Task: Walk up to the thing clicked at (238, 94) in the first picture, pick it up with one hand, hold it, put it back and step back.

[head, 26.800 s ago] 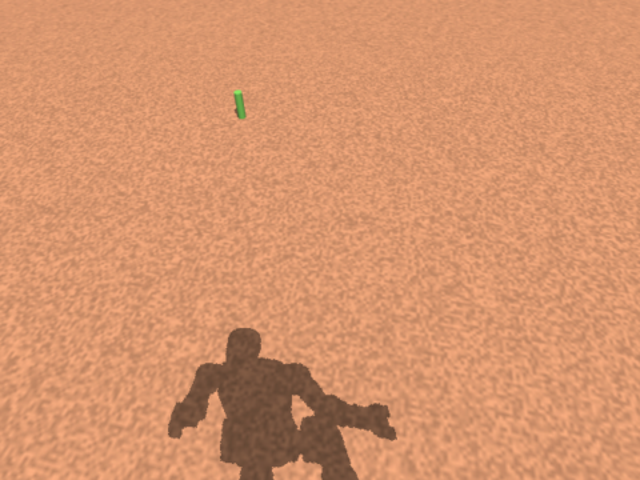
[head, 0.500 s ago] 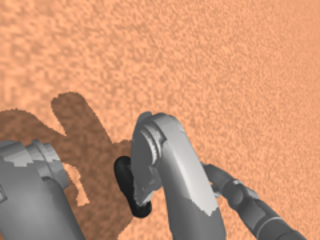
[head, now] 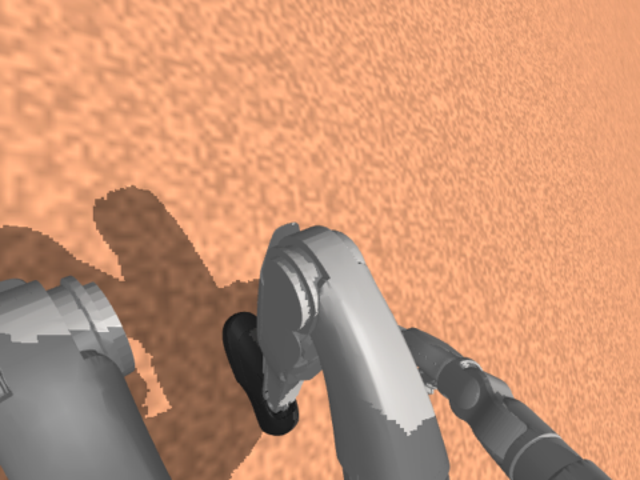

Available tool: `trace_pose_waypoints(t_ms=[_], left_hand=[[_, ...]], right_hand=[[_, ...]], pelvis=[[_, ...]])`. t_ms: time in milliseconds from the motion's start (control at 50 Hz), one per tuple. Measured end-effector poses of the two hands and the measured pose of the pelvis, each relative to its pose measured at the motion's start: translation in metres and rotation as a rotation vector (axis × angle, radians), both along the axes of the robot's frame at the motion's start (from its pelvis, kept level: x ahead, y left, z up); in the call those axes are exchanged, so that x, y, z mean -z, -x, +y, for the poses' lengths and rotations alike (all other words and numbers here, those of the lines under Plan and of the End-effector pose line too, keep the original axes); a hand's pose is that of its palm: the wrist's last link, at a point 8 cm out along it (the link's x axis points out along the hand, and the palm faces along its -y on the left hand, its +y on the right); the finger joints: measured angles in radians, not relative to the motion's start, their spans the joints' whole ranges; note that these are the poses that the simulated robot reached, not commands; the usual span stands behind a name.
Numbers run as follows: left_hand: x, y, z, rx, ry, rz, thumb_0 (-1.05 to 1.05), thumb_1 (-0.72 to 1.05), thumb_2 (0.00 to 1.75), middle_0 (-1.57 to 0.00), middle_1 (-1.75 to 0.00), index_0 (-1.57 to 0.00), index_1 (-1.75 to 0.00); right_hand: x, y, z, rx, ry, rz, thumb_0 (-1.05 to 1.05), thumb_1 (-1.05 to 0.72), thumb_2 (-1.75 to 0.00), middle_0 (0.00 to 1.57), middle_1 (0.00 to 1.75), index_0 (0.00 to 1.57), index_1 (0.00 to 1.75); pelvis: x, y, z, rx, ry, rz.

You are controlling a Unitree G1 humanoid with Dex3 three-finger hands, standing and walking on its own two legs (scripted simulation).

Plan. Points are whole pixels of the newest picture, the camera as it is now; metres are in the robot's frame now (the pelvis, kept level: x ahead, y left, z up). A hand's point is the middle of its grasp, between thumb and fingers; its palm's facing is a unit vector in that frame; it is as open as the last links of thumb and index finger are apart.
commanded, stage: open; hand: left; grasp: from the side
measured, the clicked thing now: out of the picture +0.42 +0.34 -0.21
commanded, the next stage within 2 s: withdraw in 0.06 s
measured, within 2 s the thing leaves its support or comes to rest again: neither
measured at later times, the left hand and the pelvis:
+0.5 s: hand out of the picture +0.42 +0.38 -0.12, palm faces +0.52 -0.85 -0.02, open 17.4 cm; pelvis +0.01 +0.00 +0.01, yaw +1 degrees
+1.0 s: hand out of the picture +0.31 +0.44 +0.02, palm faces +0.46 -0.79 -0.41, open 17.5 cm; pelvis +0.01 -0.02 +0.08, yaw +9 degrees
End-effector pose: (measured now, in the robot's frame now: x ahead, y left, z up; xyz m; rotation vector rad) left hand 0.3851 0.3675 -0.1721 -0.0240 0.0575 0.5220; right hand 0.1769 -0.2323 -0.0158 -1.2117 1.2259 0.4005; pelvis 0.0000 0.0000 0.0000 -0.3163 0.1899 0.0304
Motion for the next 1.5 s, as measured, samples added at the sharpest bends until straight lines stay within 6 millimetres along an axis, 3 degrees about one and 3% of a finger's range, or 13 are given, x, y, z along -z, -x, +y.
trace_pose_waypoints(t_ms=[260,380,480,580,680,820,880,1000,1100,1180,1280,1500], left_hand=[[0.004,-0.001,-0.002,0.004,0.000,-0.008,-0.01,-0.43,0.17,-0.32,-0.23,-0.32,-0.22],[-0.006,0.001,0.012,-0.013,-0.028,-0.049,-0.02,-0.51,0.10,-0.18,-0.11,-0.18,-0.11],[-0.040,0.008,0.042,-0.028,-0.086,-0.105,-0.02,-0.56,0.06,-0.12,-0.07,-0.12,-0.06],[-0.074,0.030,0.069,0.011,-0.107,-0.046,-0.02,-0.59,0.04,-0.09,-0.05,-0.09,-0.04],[-0.094,0.060,0.073,0.035,-0.055,0.004,-0.02,-0.60,0.02,-0.07,-0.04,-0.08,-0.03],[-0.111,0.087,0.071,0.060,-0.066,0.240,-0.02,-0.57,0.04,-0.07,-0.06,-0.08,-0.06],[-0.138,0.096,0.079,0.036,-0.118,0.311,-0.02,-0.57,0.06,-0.08,-0.07,-0.08,-0.07],[-0.215,0.112,0.099,-0.048,-0.255,0.407,-0.02,-0.55,0.06,-0.07,-0.07,-0.07,-0.07],[-0.250,0.135,0.081,-0.055,-0.270,0.564,-0.02,-0.55,0.05,-0.06,-0.06,-0.06,-0.06],[-0.267,0.155,0.045,-0.022,-0.228,0.669,-0.02,-0.54,0.05,-0.06,-0.06,-0.06,-0.06],[-0.304,0.174,0.008,-0.024,-0.166,0.728,-0.02,-0.53,0.06,-0.06,-0.06,-0.06,-0.06],[-0.411,0.193,-0.022,-0.100,-0.083,0.790,-0.01,-0.53,0.05,-0.06,-0.06,-0.06,-0.06]], right_hand=[[0.000,0.000,0.002,0.000,0.009,0.015,-0.01,-0.91,-0.90,0.21,0.30,0.20,0.30],[0.001,0.001,0.000,0.020,0.014,0.024,-0.01,-0.91,-0.90,0.21,0.30,0.20,0.30],[0.002,0.002,-0.003,0.074,-0.001,0.014,-0.01,-0.91,-0.90,0.21,0.30,0.20,0.30],[0.002,-0.005,-0.003,0.136,-0.059,-0.028,0.00,-0.91,-0.90,0.21,0.30,0.21,0.30],[0.001,-0.023,0.001,0.163,-0.140,-0.097,0.00,-0.90,-0.90,0.21,0.30,0.21,0.30],[-0.005,-0.047,0.007,0.290,-0.256,-0.215,0.00,-0.93,-0.91,0.21,0.30,0.21,0.30],[-0.010,-0.051,0.010,0.334,-0.304,-0.238,0.00,-0.95,-0.92,0.21,0.30,0.20,0.30],[-0.013,-0.048,0.005,0.456,-0.372,-0.222,0.00,-0.93,-0.91,0.21,0.30,0.20,0.30],[-0.019,-0.042,0.003,0.558,-0.423,-0.185,0.00,-0.91,-0.90,0.21,0.30,0.20,0.30],[-0.040,-0.045,0.004,0.601,-0.457,-0.176,0.00,-0.91,-0.90,0.21,0.30,0.20,0.30],[-0.090,-0.063,0.009,0.601,-0.486,-0.225,0.00,-0.90,-0.90,0.21,0.30,0.20,0.30],[-0.226,-0.120,0.020,0.532,-0.556,-0.466,0.00,-0.90,-0.90,0.20,0.30,0.20,0.30]], pelvis=[[-0.001,-0.001,0.001,0.003,0.007,0.003],[-0.003,-0.002,0.000,0.000,0.006,0.010],[-0.007,-0.005,-0.002,-0.009,-0.003,0.039],[-0.017,-0.007,-0.004,-0.022,-0.014,0.096],[-0.026,-0.007,-0.005,-0.037,-0.030,0.140],[-0.042,-0.006,-0.010,-0.067,-0.067,0.201],[-0.054,-0.006,-0.013,-0.080,-0.082,0.235],[-0.083,-0.010,-0.016,-0.104,-0.109,0.318],[-0.113,-0.014,-0.016,-0.115,-0.134,0.377],[-0.146,-0.018,-0.019,-0.126,-0.157,0.397],[-0.195,-0.026,-0.025,-0.148,-0.181,0.391],[-0.301,-0.057,-0.021,-0.202,-0.204,0.303]])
